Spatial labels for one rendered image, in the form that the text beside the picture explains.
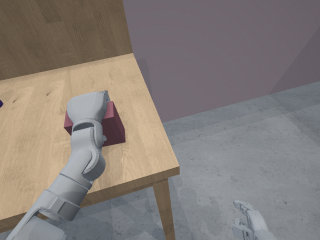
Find robot right forearm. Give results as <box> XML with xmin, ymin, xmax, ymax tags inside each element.
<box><xmin>253</xmin><ymin>230</ymin><xmax>277</xmax><ymax>240</ymax></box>

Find left robot hand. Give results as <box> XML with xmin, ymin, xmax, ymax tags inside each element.
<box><xmin>67</xmin><ymin>90</ymin><xmax>111</xmax><ymax>144</ymax></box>

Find robot left forearm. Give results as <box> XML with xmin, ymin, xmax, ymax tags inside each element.
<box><xmin>6</xmin><ymin>119</ymin><xmax>106</xmax><ymax>240</ymax></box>

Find table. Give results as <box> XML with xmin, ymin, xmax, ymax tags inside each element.
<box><xmin>0</xmin><ymin>0</ymin><xmax>180</xmax><ymax>240</ymax></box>

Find sponge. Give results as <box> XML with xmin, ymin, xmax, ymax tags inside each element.
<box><xmin>64</xmin><ymin>101</ymin><xmax>126</xmax><ymax>147</ymax></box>

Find right robot hand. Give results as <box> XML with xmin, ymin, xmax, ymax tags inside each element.
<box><xmin>232</xmin><ymin>200</ymin><xmax>270</xmax><ymax>240</ymax></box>

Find left robot upper arm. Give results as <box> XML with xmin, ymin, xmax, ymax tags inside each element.
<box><xmin>14</xmin><ymin>215</ymin><xmax>67</xmax><ymax>240</ymax></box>

